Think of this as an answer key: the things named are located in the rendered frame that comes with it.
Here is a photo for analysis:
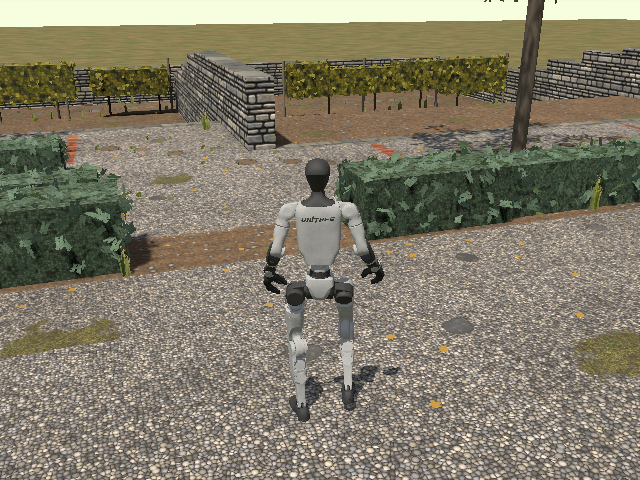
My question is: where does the left robot upper arm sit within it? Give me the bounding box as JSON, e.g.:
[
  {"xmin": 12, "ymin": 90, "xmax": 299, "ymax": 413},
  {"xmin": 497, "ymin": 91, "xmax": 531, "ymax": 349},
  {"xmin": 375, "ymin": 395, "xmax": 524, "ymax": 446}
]
[{"xmin": 270, "ymin": 202, "xmax": 298, "ymax": 258}]

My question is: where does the robot left shin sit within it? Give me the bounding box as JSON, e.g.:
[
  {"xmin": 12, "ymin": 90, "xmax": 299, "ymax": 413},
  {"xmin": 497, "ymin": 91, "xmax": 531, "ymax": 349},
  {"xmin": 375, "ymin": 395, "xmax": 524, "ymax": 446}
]
[{"xmin": 288, "ymin": 341, "xmax": 307, "ymax": 408}]

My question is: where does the right robot forearm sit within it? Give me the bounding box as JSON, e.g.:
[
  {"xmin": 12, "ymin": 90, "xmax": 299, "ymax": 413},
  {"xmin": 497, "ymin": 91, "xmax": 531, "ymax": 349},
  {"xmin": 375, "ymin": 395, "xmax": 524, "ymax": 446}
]
[{"xmin": 360, "ymin": 240, "xmax": 381, "ymax": 272}]

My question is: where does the robot right hand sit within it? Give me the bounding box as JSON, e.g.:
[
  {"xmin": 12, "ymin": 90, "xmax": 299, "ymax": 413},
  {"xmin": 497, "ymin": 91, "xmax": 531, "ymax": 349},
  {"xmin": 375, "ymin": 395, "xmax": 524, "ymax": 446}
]
[{"xmin": 361, "ymin": 263, "xmax": 385, "ymax": 284}]

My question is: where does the right robot upper arm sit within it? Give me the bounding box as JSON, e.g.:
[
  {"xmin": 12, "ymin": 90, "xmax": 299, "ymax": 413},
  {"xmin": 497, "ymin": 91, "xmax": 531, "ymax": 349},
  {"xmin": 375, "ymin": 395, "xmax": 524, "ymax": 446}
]
[{"xmin": 339, "ymin": 201, "xmax": 369, "ymax": 256}]

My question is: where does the robot right shin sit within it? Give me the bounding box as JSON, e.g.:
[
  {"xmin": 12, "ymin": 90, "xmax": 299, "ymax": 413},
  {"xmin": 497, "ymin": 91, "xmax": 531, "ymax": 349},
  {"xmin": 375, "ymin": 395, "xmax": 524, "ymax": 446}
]
[{"xmin": 340, "ymin": 322, "xmax": 354, "ymax": 390}]

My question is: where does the robot left hand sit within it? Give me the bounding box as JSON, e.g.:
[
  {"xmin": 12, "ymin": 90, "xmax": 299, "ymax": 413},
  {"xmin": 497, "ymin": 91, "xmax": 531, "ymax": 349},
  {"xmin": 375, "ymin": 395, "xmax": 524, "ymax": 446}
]
[{"xmin": 263, "ymin": 273, "xmax": 287, "ymax": 294}]

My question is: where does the left robot forearm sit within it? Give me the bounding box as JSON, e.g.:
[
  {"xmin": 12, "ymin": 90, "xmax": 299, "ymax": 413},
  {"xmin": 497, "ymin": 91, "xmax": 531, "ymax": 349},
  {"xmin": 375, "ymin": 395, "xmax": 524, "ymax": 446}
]
[{"xmin": 263, "ymin": 242, "xmax": 280, "ymax": 278}]

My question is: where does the robot shin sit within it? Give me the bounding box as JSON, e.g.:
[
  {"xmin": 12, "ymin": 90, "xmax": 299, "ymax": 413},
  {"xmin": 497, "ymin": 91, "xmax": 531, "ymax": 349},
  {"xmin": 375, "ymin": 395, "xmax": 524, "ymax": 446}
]
[
  {"xmin": 288, "ymin": 341, "xmax": 307, "ymax": 408},
  {"xmin": 340, "ymin": 322, "xmax": 354, "ymax": 390}
]

